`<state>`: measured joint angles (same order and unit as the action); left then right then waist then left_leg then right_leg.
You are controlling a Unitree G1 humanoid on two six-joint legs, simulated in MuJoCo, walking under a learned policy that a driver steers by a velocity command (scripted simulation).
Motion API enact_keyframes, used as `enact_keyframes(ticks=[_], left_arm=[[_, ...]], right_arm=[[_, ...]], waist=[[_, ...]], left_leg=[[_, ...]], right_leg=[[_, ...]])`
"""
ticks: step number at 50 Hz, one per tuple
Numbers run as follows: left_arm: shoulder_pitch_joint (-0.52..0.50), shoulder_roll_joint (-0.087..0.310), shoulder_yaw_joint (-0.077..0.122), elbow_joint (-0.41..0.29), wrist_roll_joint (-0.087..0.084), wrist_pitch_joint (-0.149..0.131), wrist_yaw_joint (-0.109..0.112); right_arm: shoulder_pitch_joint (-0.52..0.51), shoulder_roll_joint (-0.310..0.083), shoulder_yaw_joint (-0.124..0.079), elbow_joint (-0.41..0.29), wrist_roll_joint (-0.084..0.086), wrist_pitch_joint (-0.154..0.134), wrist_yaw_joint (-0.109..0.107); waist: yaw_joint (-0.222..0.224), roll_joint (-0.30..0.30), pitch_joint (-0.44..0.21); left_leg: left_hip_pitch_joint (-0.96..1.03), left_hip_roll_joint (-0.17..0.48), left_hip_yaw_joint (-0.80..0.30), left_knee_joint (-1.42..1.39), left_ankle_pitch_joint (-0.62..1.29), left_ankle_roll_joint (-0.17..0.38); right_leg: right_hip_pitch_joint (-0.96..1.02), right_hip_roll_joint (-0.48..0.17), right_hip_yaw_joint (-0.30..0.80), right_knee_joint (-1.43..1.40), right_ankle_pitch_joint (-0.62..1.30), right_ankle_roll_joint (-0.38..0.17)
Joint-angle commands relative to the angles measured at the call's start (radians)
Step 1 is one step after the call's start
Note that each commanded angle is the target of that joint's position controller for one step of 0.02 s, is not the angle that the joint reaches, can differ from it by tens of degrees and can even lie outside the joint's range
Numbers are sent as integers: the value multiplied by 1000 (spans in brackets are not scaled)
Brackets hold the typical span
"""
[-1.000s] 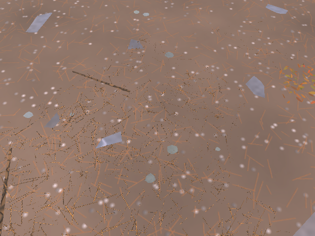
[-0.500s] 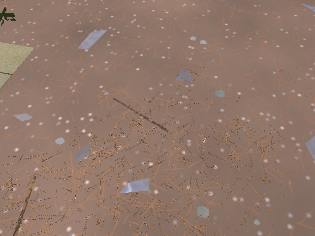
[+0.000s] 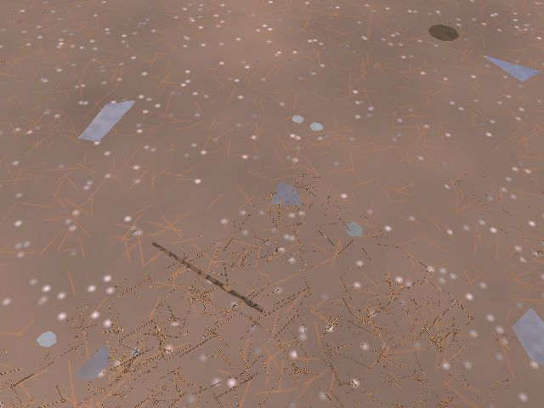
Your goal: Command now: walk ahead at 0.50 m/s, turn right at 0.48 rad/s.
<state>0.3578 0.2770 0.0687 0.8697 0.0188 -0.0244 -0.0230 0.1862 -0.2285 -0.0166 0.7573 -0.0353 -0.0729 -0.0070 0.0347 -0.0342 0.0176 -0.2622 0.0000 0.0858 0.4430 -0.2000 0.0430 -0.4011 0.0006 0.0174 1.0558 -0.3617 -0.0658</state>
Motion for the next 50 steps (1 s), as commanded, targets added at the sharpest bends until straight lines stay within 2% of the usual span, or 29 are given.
enact_keyframes(ticks=[1, 3, 8, 12, 14, 16, 17, 18, 19, 20, 21, 22, 23, 24, 25, 26, 28, 30, 34, 37, 40, 42, 43, 45, 46, 47, 48, 49, 50], left_arm=[[0, 40, 13, -64, 15, 15, -17], [-58, 31, 12, -88, 15, 23, -28], [-231, 11, -5, -152, 15, 25, -49], [-354, 12, -18, -204, 19, 22, -63], [-376, 24, -16, -219, 23, 22, -62], [-336, 40, -8, -216, 27, 22, -52], [-260, 56, 2, -197, 28, 18, -44], [-116, 77, 17, -154, 33, 8, -33], [52, 151, 45, -105, 43, 2, -15], [16, 281, 73, -125, 29, 5, -1], [70, 274, 75, -142, -1, 19, 6], [19, 241, 66, -120, -4, 22, 16], [-28, 181, 51, -116, -10, 17, 19], [-74, 148, 41, -120, -11, 9, 21], [-104, 123, 31, -125, -17, 2, 22], [-109, 114, 27, -127, -19, -8, 19], [-80, 130, 30, -115, -22, -25, 13], [-43, 146, 35, -106, -19, -29, 12], [43, 131, 29, -79, -20, -34, 14], [100, 119, 20, -52, -15, -44, 20], [133, 125, 13, -33, -2, -48, 28], [122, 136, 12, -22, 8, -48, 36], [98, 142, 11, -21, 10, -50, 40], [75, 160, 12, -14, 19, -49, 43], [60, 160, 9, -15, 16, -48, 43], [76, 116, -7, -50, 0, -55, 42], [150, 67, -13, -62, -6, -57, 31], [72, 120, -8, -70, 27, -58, 32], [-3, 123, -9, -90, 20, -66, 25]], right_arm=[[89, -99, -31, -13, 11, -29, -4], [116, -109, -38, 7, 19, -39, -4], [158, -112, -44, 46, 14, -35, -2], [198, -153, -58, 74, 14, -29, -7], [223, -168, -62, 92, 14, -17, -11], [229, -199, -69, 103, 13, -4, -16], [231, -216, -72, 107, 12, 7, -17], [223, -224, -73, 103, 17, 17, -18], [225, -203, -65, 79, 11, 18, -16], [265, -70, -37, 2, 13, 12, 7], [133, -163, -54, -28, 7, 1, 10], [64, -157, -51, -50, 21, -10, 14], [77, -146, -44, -39, 22, -20, 11], [88, -144, -46, -26, 12, -15, 9], [120, -141, -44, -20, -5, 3, 9], [138, -136, -44, -15, -13, 21, 12], [125, -115, -41, -24, -16, 44, 19], [51, -106, -39, -50, -15, 52, 22], [-95, -101, -32, -88, -9, 48, 28], [-168, -90, -24, -102, -1, 39, 37], [-241, -96, -20, -126, 7, 32, 43], [-229, -108, -23, -128, 9, 28, 47], [-186, -115, -27, -114, 11, 27, 46], [-5, -146, -45, -53, 14, 23, 31], [148, -163, -56, -6, 6, 16, 21], [294, -243, -78, 17, -13, 13, 10], [295, -309, -98, 29, -7, 19, 16], [220, -242, -86, 27, 35, 26, 30], [144, -204, -79, 11, 38, 30, 32]], waist=[[-30, 144, 1], [-26, 125, 4], [-48, 119, 46], [-74, 115, 75], [-78, 113, 76], [-52, 132, 34], [-17, 135, -17], [49, 109, -101], [115, 21, -209], [28, -225, -282], [108, -79, -328], [77, -30, -173], [31, 21, -78], [-13, 42, -34], [-48, 33, -32], [-63, 27, -45], [-70, 28, -42], [-51, 16, -11], [6, -14, 21], [43, -19, 24], [67, -22, 49], [44, -32, 60], [16, -37, 49], [-64, -36, -44], [-138, -10, -120], [-176, 95, -232], [-108, 297, -282], [-91, 150, -191], [-72, 89, -73]], left_leg=[[170, 266, -228, -274, 121, 95], [193, 267, -159, -284, 226, 104], [204, 241, -3, -294, 298, 101], [233, 262, 72, -282, 344, 84], [293, 275, 104, -230, 464, 72], [343, 278, 143, -87, 780, 59], [353, 277, 156, 52, 895, 56], [292, 263, 176, 260, 852, 41], [91, 235, 180, 553, 563, 8], [-369, 48, 131, 901, -348, -57], [-481, 1, -86, 995, -334, -59], [-541, 65, -115, 963, -213, -45], [-485, 101, -109, 858, -135, -41], [-414, 122, -113, 789, -120, -46], [-344, 129, -117, 750, -119, -58], [-304, 127, -115, 724, -123, -67], [-305, 119, -99, 665, -100, -84], [-353, 116, -89, 586, -24, -97], [-419, 104, -85, 386, 145, -97], [-415, 90, -61, 270, 221, -68], [-412, 68, -37, 190, 204, -25], [-363, 45, -33, 142, 139, 15], [-288, 19, -24, 117, 96, 37], [-69, -61, 4, 84, 21, 80], [125, -51, -19, 31, 59, 113], [396, 157, -306, 23, -22, 194], [558, 370, -799, -89, 32, 338], [483, 332, -828, -148, -40, 319], [349, 304, -667, -162, -26, 298]], right_leg=[[-224, -69, 26, 65, 82, 18], [-276, -76, 22, 58, 138, 31], [-312, -82, -19, -142, 300, 46], [-226, -67, -95, -342, 315, 6], [-195, -42, -130, -395, 251, -27], [-99, 21, -172, -424, 143, -69], [-10, 63, -180, -443, 96, -95], [175, 99, -171, -513, 121, -125], [439, -5, 2, -562, 37, -170], [739, -318, 540, -631, 20, -308], [742, -351, 748, -763, 48, -340], [643, -324, 563, -769, 146, -311], [490, -279, 453, -778, 282, -273], [384, -221, 368, -787, 393, -237], [312, -182, 310, -801, 467, -225], [278, -163, 282, -808, 516, -223], [242, -133, 252, -824, 541, -227], [227, -115, 253, -851, 480, -216], [300, -101, 247, -860, 486, -171], [388, -116, 209, -853, 586, -138], [470, -151, 190, -849, 637, -128], [505, -179, 165, -832, 717, -116], [504, -180, 136, -794, 841, -101], [515, -163, 81, -580, 1119, -74], [441, -133, 38, -383, 1074, -57], [201, -71, -11, -74, 763, -27], [-128, 127, -43, 241, -98, 17], [-223, 63, 72, 287, -84, 3], [-246, 12, 70, 252, 7, 5]])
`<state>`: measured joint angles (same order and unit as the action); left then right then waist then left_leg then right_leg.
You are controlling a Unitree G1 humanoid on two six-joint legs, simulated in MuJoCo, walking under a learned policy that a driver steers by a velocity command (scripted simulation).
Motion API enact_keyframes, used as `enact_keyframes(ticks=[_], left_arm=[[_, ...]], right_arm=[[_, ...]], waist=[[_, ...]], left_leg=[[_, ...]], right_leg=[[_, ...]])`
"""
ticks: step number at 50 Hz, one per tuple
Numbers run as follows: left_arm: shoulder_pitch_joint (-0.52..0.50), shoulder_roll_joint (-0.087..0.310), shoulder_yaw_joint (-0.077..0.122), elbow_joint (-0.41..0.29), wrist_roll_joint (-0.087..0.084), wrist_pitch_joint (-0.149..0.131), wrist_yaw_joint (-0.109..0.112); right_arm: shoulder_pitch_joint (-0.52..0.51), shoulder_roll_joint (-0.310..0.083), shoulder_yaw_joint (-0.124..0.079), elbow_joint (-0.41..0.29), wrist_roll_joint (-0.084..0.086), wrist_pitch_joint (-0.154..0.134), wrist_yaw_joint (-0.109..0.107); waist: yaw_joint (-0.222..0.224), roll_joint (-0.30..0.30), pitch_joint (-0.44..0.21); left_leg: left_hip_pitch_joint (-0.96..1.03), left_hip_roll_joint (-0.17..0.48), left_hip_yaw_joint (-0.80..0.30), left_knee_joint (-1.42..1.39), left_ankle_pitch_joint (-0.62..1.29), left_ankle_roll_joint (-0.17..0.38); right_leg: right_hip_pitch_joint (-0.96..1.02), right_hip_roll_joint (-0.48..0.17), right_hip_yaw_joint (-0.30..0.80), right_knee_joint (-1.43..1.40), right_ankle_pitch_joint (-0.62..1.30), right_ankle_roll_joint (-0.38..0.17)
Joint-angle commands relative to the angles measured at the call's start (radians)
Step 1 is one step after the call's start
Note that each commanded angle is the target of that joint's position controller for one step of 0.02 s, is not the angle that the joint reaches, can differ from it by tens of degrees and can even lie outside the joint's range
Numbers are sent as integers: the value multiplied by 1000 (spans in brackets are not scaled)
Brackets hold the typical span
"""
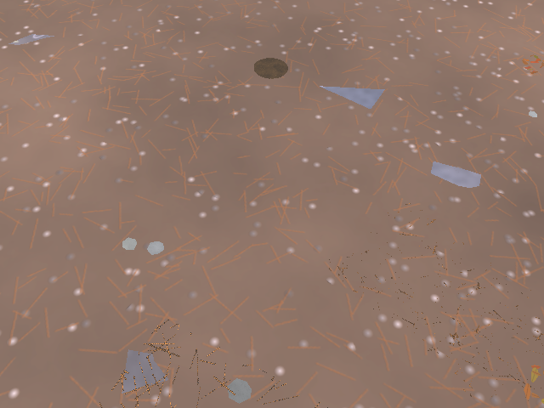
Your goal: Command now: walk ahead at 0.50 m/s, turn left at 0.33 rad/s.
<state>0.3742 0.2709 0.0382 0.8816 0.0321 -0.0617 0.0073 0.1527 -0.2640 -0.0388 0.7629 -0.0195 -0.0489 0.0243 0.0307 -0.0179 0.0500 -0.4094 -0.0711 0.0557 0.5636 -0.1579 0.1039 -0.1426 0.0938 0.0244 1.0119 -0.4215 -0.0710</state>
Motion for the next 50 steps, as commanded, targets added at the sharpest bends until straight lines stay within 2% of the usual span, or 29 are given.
enact_keyframes(ticks=[1, 2, 3, 6, 10, 13, 17, 19, 21, 22, 23, 24, 25, 26, 27, 28, 30, 33, 36, 40, 44, 46, 47, 48, 49, 50], left_arm=[[-66, 121, 16, -114, 6, -34, -10], [-77, 115, 15, -123, 10, -26, -13], [-63, 104, 10, -124, 17, -11, -15], [-80, 75, 0, -139, 21, 17, -21], [-262, 65, -9, -200, 16, 23, -24], [-359, 57, -15, -229, 8, 19, -28], [-452, 65, -21, -268, -3, 6, -29], [-422, 85, -16, -270, -6, -3, -26], [-277, 120, -1, -227, -8, -14, -13], [-157, 153, 13, -198, 0, -27, 0], [5, 230, 32, -191, 23, -33, 19], [-7, 303, 51, -194, 28, -14, 22], [-56, 222, 45, -195, 14, -1, 17], [-109, 135, 24, -207, 5, 0, 12], [-138, 97, 14, -201, 6, -3, 8], [-135, 87, 11, -191, 5, -9, 9], [-109, 87, 12, -165, -4, -26, 5], [-74, 97, 21, -141, -16, -44, -3], [-43, 97, 25, -117, -15, -42, -4], [-17, 109, 30, -90, -14, -39, -5], [41, 139, 38, -54, -13, -25, 5], [51, 165, 42, -41, -10, -11, 12], [56, 182, 45, -36, -9, -3, 15], [54, 193, 46, -36, -11, 7, 17], [41, 188, 43, -53, -10, 10, 16], [95, 63, 11, -111, -21, 5, -2]], right_arm=[[147, -136, -49, 3, 13, 5, 1], [145, -124, -45, 12, 13, 2, -3], [146, -114, -40, 23, 16, -3, -6], [185, -142, -50, 41, 23, -15, -9], [247, -154, -58, 54, 23, -9, -13], [301, -158, -64, 65, 22, -6, -15], [345, -164, -68, 66, 7, 0, -25], [314, -177, -73, 51, 2, 2, -33], [251, -196, -77, 31, 2, -1, -32], [238, -184, -73, 29, 12, -9, -24], [242, -114, -53, -2, 25, -19, -17], [349, -58, -41, -32, 45, -14, -18], [343, -135, -48, 5, 8, 5, -29], [276, -141, -52, 9, -2, 10, -20], [233, -122, -48, 3, -2, 13, -11], [211, -113, -48, -2, -11, 21, -2], [206, -101, -46, -7, -18, 41, 15], [127, -84, -39, -41, -17, 53, 31], [26, -74, -31, -78, -18, 53, 42], [-107, -44, -9, -122, -13, 45, 58], [-191, -52, -4, -160, -21, 44, 63], [-166, -64, -10, -159, -27, 45, 53], [-108, -77, -17, -145, -30, 43, 46], [9, -98, -30, -112, -34, 35, 37], [187, -142, -54, -54, -43, 28, 22], [236, -244, -79, -52, -45, 28, 4]], waist=[[-58, 24, -57], [-36, 24, -29], [-13, 39, -37], [-4, 61, -48], [-53, 67, 1], [-95, 79, -12], [-127, 89, -18], [-98, 100, -25], [-24, 100, -71], [39, 45, -138], [96, -75, -290], [27, -293, -354], [-1, -151, -244], [-2, -40, -131], [-13, -15, -72], [-20, -55, -50], [-34, -101, -48], [-36, -82, -44], [-22, -70, -14], [4, -70, 17], [23, -65, 36], [2, -81, 5], [-26, -89, -37], [-77, -78, -108], [-158, -22, -208], [-125, 197, -333]], left_leg=[[406, 326, -549, -305, 25, 211], [343, 287, -488, -316, 116, 190], [299, 250, -436, -330, 176, 173], [243, 210, -373, -357, 238, 179], [223, 168, -359, -391, 184, 148], [281, 155, -364, -353, 233, 117], [362, 174, -410, -272, 350, 107], [361, 188, -446, -228, 373, 84], [298, 165, -456, -117, 451, 46], [242, 105, -409, 51, 434, 20], [133, 46, -316, 320, 201, -5], [-150, -95, -194, 531, -409, -28], [-242, 6, -180, 637, -365, -22], [-237, 41, -174, 639, -267, -26], [-216, 70, -161, 608, -208, -37], [-198, 92, -149, 584, -187, -46], [-175, 103, -130, 577, -160, -59], [-244, 120, -121, 566, -89, -71], [-311, 132, -101, 483, 1, -86], [-247, 130, -33, 246, 132, -72], [-196, 107, 39, 102, 55, -21], [-110, 51, 80, 64, -49, 18], [-33, 12, 93, 47, -99, 42], [111, -27, 90, 2, -110, 72], [364, -7, 17, -57, -98, 112], [711, 314, -435, -95, -221, 212]], right_leg=[[-485, -114, 53, 238, 109, 15], [-461, -132, 48, 192, 115, 27], [-418, -146, 45, 148, 118, 44], [-407, -154, 12, 54, 125, 89], [-478, -164, -13, -151, 286, 129], [-480, -146, -13, -276, 384, 133], [-464, -110, -8, -380, 374, 118], [-375, -97, 10, -447, 328, 98], [-142, -60, 1, -520, 261, 66], [44, -99, 32, -581, 274, 36], [270, -332, 257, -615, 56, -18], [427, -542, 688, -732, -49, -120], [324, -527, 716, -733, -140, -131], [204, -476, 559, -748, -84, -111], [120, -424, 416, -772, 67, -93], [76, -385, 311, -787, 176, -75], [41, -347, 190, -803, 342, -64], [60, -355, 93, -835, 458, -80], [78, -345, -2, -857, 519, -84], [76, -320, -123, -856, 554, -60], [170, -355, -180, -805, 674, -41], [218, -362, -223, -683, 965, -27], [233, -364, -240, -567, 1107, -24], [203, -359, -256, -390, 1134, -17], [53, -337, -272, -136, 959, 11], [-344, -237, -265, 203, 227, 58]])
Over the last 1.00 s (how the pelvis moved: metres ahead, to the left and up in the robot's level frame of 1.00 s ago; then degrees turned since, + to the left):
0.53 -0.14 -0.02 -21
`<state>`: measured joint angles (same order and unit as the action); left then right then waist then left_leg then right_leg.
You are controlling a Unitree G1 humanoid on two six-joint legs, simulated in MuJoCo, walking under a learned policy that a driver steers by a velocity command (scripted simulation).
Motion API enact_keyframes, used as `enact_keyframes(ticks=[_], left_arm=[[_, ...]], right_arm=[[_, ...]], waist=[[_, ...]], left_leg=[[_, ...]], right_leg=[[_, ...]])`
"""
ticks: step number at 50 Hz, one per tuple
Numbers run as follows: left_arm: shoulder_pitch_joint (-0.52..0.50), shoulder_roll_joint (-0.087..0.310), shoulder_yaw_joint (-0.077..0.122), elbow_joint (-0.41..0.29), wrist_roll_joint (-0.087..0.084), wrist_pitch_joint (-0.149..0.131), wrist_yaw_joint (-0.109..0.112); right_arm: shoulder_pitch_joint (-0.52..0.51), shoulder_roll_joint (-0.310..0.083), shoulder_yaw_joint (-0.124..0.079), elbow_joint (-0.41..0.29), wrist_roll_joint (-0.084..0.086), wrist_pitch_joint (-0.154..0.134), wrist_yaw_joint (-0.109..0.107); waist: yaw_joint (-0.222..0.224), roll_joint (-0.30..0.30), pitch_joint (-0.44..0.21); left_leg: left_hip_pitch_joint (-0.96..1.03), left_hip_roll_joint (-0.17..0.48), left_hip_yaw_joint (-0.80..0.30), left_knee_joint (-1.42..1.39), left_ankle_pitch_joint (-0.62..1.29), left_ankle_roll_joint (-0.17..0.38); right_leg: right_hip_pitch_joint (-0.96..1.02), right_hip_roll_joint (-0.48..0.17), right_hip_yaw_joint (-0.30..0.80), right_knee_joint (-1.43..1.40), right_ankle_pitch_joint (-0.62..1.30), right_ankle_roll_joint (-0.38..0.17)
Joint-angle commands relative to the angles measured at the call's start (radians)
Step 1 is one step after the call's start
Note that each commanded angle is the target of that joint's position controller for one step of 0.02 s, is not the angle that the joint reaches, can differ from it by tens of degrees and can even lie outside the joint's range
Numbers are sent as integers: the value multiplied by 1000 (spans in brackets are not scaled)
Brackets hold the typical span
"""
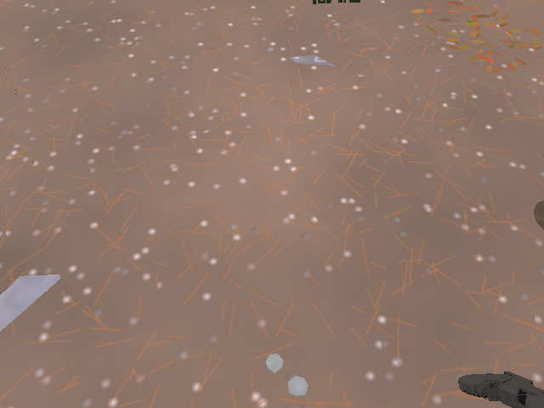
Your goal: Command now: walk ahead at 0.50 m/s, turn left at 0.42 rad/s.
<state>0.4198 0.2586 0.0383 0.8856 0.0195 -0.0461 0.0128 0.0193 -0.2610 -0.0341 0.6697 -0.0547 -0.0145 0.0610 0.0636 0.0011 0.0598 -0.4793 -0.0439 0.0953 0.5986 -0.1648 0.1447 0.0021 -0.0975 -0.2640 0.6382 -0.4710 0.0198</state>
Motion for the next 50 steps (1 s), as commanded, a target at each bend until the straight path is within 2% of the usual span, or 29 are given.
enact_keyframes(ticks=[1, 2, 3, 4, 5, 6, 8, 10, 14, 17, 19, 22, 23, 24, 25, 26, 27, 28, 29, 30, 31, 34, 38, 41, 45, 47, 48, 49, 50], left_arm=[[-5, 119, 20, -148, -1, -14, -13], [-104, 141, 27, -155, -3, -13, -13], [-109, 113, 15, -150, -17, -23, -16], [-83, 99, 13, -123, -15, -20, -19], [-41, 92, 12, -99, -1, -2, -21], [4, 85, 12, -71, 6, 17, -24], [31, 70, 18, -49, -1, 34, -30], [5, 59, 22, -44, -5, 40, -32], [-122, 42, 17, -77, 3, 41, -35], [-195, 21, 6, -104, 8, 40, -40], [-195, 26, 7, -113, 15, 39, -42], [-126, 52, 20, -108, 20, 35, -38], [-68, 61, 27, -96, 20, 27, -34], [20, 93, 38, -84, 25, 14, -27], [57, 221, 70, -92, 20, 8, -14], [51, 267, 89, -90, -23, 26, -8], [-4, 228, 85, -113, -45, 41, -10], [-85, 166, 69, -130, -32, 54, -6], [-140, 119, 53, -136, -21, 66, -4], [-168, 107, 50, -142, -22, 70, 0], [-179, 110, 51, -144, -15, 71, -1], [-161, 150, 65, -141, -8, 62, -10], [-154, 170, 76, -150, -3, 77, -10], [-160, 177, 82, -158, 4, 87, -13], [-186, 180, 87, -167, 8, 93, -20], [-217, 177, 88, -171, 1, 97, -23], [-240, 172, 86, -175, -9, 98, -21], [-232, 134, 76, -184, -19, 96, -17], [-214, 72, 62, -210, -34, 89, -14]], right_arm=[[393, -274, -89, 17, 26, 2, -42], [365, -235, -80, 46, 37, 7, -55], [315, -179, -64, 57, 38, -2, -61], [275, -134, -48, 67, 35, -14, -61], [238, -104, -35, 73, 39, -27, -62], [224, -84, -27, 77, 39, -40, -59], [236, -93, -26, 100, 39, -62, -56], [241, -99, -25, 115, 36, -68, -59], [233, -76, -12, 129, 45, -59, -77], [280, -87, -14, 155, 47, -49, -94], [298, -100, -20, 169, 45, -39, -102], [275, -125, -33, 170, 46, -22, -113], [261, -131, -36, 166, 46, -17, -114], [243, -145, -42, 157, 49, -14, -112], [271, -89, -29, 112, 42, -15, -106], [312, -51, -20, 88, 47, 2, -95], [305, -69, -16, 108, 23, 14, -93], [244, -83, -21, 101, 30, 17, -92], [206, -91, -26, 95, 31, 17, -94], [200, -95, -28, 86, 22, 25, -95], [226, -81, -24, 96, 15, 38, -93], [245, -59, -19, 94, 29, 53, -92], [173, -73, -22, 65, 33, 61, -98], [142, -77, -21, 48, 38, 55, -101], [170, -83, -19, 41, 51, 35, -107], [234, -82, -18, 50, 58, 23, -112], [283, -83, -18, 61, 55, 15, -118], [294, -140, -31, 61, 42, 8, -126], [243, -253, -54, 30, 24, 11, -129]], waist=[[-180, 174, -423], [-180, 46, -271], [-138, 36, -159], [-89, 3, -103], [-47, 14, -67], [-28, 28, -69], [-9, 33, -70], [-11, 55, -59], [-41, 92, -30], [-80, 88, -40], [-85, 91, -46], [-55, 97, -67], [-26, 79, -96], [36, 16, -143], [20, -167, -221], [-17, -272, -347], [-20, -98, -298], [-30, -39, -159], [-56, 13, -71], [-71, -9, -48], [-79, -37, -68], [-76, -59, -123], [-38, -111, -123], [-24, -124, -110], [-31, -140, -120], [-63, -142, -122], [-96, -128, -117], [-90, -35, -104], [-60, 210, -94]], left_leg=[[835, 447, -874, -295, -100, 251], [745, 403, -654, -293, 32, 208], [588, 365, -513, -301, 177, 175], [475, 309, -402, -323, 267, 120], [383, 274, -313, -342, 399, 89], [327, 260, -248, -352, 522, 71], [309, 247, -163, -356, 727, 54], [320, 233, -89, -363, 777, 26], [360, 204, 14, -358, 751, -15], [440, 227, 37, -314, 775, -8], [491, 250, 37, -256, 807, -4], [510, 271, 35, -81, 918, -4], [495, 259, 45, 42, 878, -17], [414, 210, 75, 251, 705, -59], [182, 78, 99, 562, 47, -109], [-14, -84, -54, 776, -485, -138], [-40, 9, -152, 796, -452, -144], [-73, 31, -148, 761, -385, -150], [-79, 57, -143, 670, -327, -158], [-54, 71, -141, 594, -282, -168], [-16, 57, -125, 571, -252, -176], [5, 45, -123, 462, -234, -195], [-19, 47, -140, 336, -217, -204], [-2, 35, -150, 255, -219, -198], [93, -2, -153, 121, -254, -169], [198, -23, -148, -35, -225, -143], [292, -20, -145, -189, -150, -129], [366, 95, -254, -341, -176, -101], [410, 367, -561, -439, -233, -1]], right_leg=[[-672, 97, 183, 772, -79, -11], [-749, 28, 263, 770, 44, -25], [-709, 0, 262, 697, 113, -34], [-636, -29, 272, 604, 137, -39], [-558, -34, 276, 556, 143, -33], [-485, -24, 279, 533, 148, -28], [-459, 18, 287, 504, 179, -23], [-490, 44, 293, 453, 244, -22], [-525, 53, 244, 249, 385, -24], [-511, 67, 199, 107, 421, -36], [-496, 85, 181, 55, 371, -56], [-416, 134, 159, -18, 245, -109], [-348, 150, 165, -84, 267, -133], [-209, 111, 237, -204, 512, -174], [-4, -139, 540, -157, 1125, -272], [105, -287, 827, -204, 1311, -472], [23, -276, 750, -242, 1059, -459], [-108, -218, 685, -287, 844, -423], [-201, -153, 627, -329, 702, -362], [-251, -100, 581, -346, 638, -322], [-272, -65, 548, -346, 635, -302], [-251, -35, 542, -338, 610, -277], [-237, -24, 622, -368, 309, -258], [-242, -22, 683, -372, 207, -248], [-241, -21, 753, -337, 310, -232], [-266, -4, 779, -311, 355, -200], [-313, 27, 767, -285, 310, -160], [-395, 98, 707, -204, 159, -98], [-560, 265, 481, 23, -15, -36]])
Over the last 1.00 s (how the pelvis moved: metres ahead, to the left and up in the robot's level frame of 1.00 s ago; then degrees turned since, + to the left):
0.50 0.10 -0.01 35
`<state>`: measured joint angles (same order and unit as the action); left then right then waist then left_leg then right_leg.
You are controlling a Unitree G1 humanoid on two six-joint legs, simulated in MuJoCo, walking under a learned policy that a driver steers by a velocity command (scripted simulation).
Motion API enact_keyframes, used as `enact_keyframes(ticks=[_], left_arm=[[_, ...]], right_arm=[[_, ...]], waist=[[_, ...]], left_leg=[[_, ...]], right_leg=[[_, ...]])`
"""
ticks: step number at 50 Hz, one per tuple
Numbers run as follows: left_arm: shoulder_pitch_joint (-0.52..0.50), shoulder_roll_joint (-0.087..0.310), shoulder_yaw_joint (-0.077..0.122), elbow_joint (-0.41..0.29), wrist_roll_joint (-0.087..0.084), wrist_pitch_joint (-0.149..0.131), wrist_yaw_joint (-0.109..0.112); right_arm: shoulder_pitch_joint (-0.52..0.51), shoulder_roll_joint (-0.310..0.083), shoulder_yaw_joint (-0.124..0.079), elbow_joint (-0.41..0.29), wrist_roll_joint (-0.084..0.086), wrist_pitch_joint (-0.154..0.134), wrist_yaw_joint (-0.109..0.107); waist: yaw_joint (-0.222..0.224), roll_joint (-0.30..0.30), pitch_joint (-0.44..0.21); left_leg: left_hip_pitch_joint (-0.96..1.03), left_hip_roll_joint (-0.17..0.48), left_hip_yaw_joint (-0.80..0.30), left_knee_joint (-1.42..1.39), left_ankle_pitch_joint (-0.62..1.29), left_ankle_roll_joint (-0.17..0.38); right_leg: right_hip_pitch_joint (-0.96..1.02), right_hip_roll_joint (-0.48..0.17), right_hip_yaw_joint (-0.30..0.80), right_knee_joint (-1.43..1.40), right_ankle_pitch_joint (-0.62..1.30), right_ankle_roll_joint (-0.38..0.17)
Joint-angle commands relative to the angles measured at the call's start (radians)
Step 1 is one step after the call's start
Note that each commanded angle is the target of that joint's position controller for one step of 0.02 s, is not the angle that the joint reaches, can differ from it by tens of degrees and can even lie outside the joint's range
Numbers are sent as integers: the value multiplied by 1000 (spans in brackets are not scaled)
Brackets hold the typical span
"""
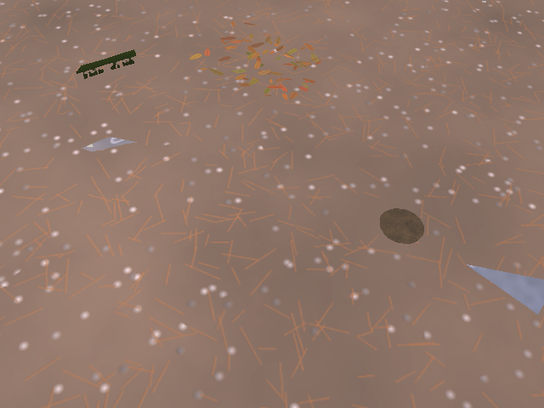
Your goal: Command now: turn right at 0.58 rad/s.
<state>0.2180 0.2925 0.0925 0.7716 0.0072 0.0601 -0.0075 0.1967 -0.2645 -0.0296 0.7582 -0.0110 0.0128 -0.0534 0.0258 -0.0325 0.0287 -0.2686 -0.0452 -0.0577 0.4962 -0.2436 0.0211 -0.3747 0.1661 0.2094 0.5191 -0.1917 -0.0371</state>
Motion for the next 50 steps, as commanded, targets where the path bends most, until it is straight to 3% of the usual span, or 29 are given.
enact_keyframes(ticks=[1, 2, 3, 4, 5, 7, 11, 17, 20, 21, 22, 23, 24, 25, 26, 27, 28, 29, 31, 38, 43, 46, 47, 48, 49, 50], left_arm=[[1, 119, 26, -75, 21, -21, 13], [6, 143, 36, -64, 28, -21, 9], [32, 134, 37, -44, 27, -16, 3], [55, 125, 36, -31, 26, -6, -5], [72, 119, 33, -22, 23, 2, -15], [34, 109, 25, -33, 12, 9, -26], [-51, 86, 8, -68, 6, 18, -36], [-81, 68, -10, -102, -7, 19, -42], [-56, 69, -12, -108, -8, 10, -39], [-25, 66, -12, -100, 1, 1, -33], [4, 99, -5, -91, 16, -13, -22], [18, 214, 14, -104, 25, -29, -10], [89, 297, 43, -101, 6, -31, -11], [99, 240, 31, -89, -3, -30, -10], [36, 191, 15, -94, -6, -27, -4], [-29, 162, 5, -104, -2, -23, 2], [-51, 150, 2, -110, -8, -23, 10], [-48, 143, -2, -110, -8, -23, 11], [-19, 155, 3, -103, -8, -28, 7], [41, 173, 11, -88, 8, -28, 7], [6, 106, -27, -68, 26, -34, 14], [-13, 83, -54, -33, 16, -37, 28], [14, 74, -58, -28, 20, -43, 31], [75, 80, -53, -29, 14, -45, 31], [50, 101, -49, -11, 13, -35, 39], [30, 109, -48, -9, 16, -33, 42]], right_arm=[[2, -246, -60, -74, -29, -10, -6], [-9, -174, -41, -84, -24, -11, -1], [-49, -127, -28, -89, -17, -12, 3], [-75, -116, -24, -99, -13, -12, 4], [-74, -115, -23, -106, -14, -12, 2], [-15, -120, -27, -98, -16, -11, 4], [82, -151, -45, -71, -14, -10, 7], [51, -186, -62, -67, -21, -9, 32], [39, -203, -70, -60, -12, -3, 39], [27, -202, -71, -57, -2, 2, 39], [61, -188, -70, -46, -3, 5, 41], [102, -106, -51, -75, -22, 15, 46], [-9, -101, -40, -134, -19, 32, 28], [-25, -132, -46, -122, -16, 42, 24], [-17, -132, -49, -107, -2, 40, 29], [-3, -142, -52, -92, 1, 33, 33], [11, -155, -57, -84, -11, 31, 36], [33, -157, -58, -72, -18, 31, 41], [36, -144, -56, -71, -13, 36, 45], [-19, -125, -48, -91, -8, 43, 35], [-6, -89, -28, -65, 5, 37, 34], [45, -54, -10, -26, 1, 25, 32], [30, -96, -13, -31, -12, 10, 26], [-15, -208, -30, -54, -15, -1, 28], [-16, -201, -32, -38, 0, -1, 42], [-29, -179, -28, -37, 3, -2, 54]], waist=[[-14, 207, -22], [4, 146, -24], [30, 113, -10], [42, 139, -18], [34, 178, -28], [-4, 173, -41], [-64, 189, -53], [-65, 226, -64], [-43, 222, -74], [-12, 190, -80], [4, 88, -92], [-28, -201, -97], [46, -240, -79], [40, -110, -59], [6, -86, -16], [-25, -73, -2], [-32, -95, -11], [-36, -96, -42], [-31, -65, -68], [1, -83, -52], [-1, -85, -72], [-51, -36, -49], [-28, 34, -45], [34, 174, -39], [9, 196, -36], [10, 205, -8]], left_leg=[[71, 448, -438, -312, 9, 205], [28, 415, -364, -274, 152, 220], [18, 344, -247, -247, 232, 191], [53, 285, -160, -225, 285, 161], [93, 259, -104, -205, 368, 153], [175, 252, -51, -171, 486, 160], [301, 302, -39, -143, 538, 185], [205, 329, 41, -105, 530, 175], [174, 339, 67, -38, 492, 144], [125, 326, 102, 25, 416, 104], [27, 294, 149, 142, 260, 42], [-220, 179, 232, 408, -262, -33], [-335, 54, 118, 541, -423, -52], [-349, 89, 50, 622, -373, -54], [-343, 97, 31, 625, -287, -52], [-329, 107, 20, 588, -212, -54], [-315, 101, 28, 584, -171, -60], [-292, 89, 33, 596, -148, -67], [-284, 77, 32, 581, -131, -74], [-285, 55, 16, 407, -146, -69], [-36, 47, 48, 215, -149, -29], [201, 43, 32, -147, 59, 0], [244, 130, -97, -200, 113, 13], [210, 278, -284, -208, 272, 72], [86, 325, -332, -210, 290, 156], [51, 290, -331, -211, 250, 152]], right_leg=[[-198, -7, -91, 365, -366, 35], [-146, -50, -83, 483, -335, 39], [-134, -61, -90, 555, -280, 43], [-145, -63, -103, 612, -234, 52], [-167, -64, -121, 654, -223, 65], [-201, -77, -149, 639, -218, 90], [-221, -110, -174, 505, -242, 109], [-7, -134, -261, 256, -275, 64], [93, -125, -290, 83, -211, 28], [176, -116, -292, -54, -100, 12], [290, -149, -197, -182, 5, -6], [422, -430, 175, -238, 244, -66], [344, -558, 317, -194, 536, -237], [354, -510, 237, -182, 547, -263], [308, -445, 159, -188, 490, -239], [290, -376, 105, -196, 431, -197], [295, -342, 82, -193, 446, -182], [302, -323, 67, -187, 481, -179], [312, -318, 79, -183, 469, -181], [299, -325, 189, -193, 265, -204], [184, -316, 141, -176, 303, -171], [89, -292, 111, -148, 179, -98], [57, -254, 88, -108, 100, -52], [37, -141, -25, -39, -50, -17], [128, -111, -94, -45, -138, -1], [156, -112, -113, -40, -130, 2]])
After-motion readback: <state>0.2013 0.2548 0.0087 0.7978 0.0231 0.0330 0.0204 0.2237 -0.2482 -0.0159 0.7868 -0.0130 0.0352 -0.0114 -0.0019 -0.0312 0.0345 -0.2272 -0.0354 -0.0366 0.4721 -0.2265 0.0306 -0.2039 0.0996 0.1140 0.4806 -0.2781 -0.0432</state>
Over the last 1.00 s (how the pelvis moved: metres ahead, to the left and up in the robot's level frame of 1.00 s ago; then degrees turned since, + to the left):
0.26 0.03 0.02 -26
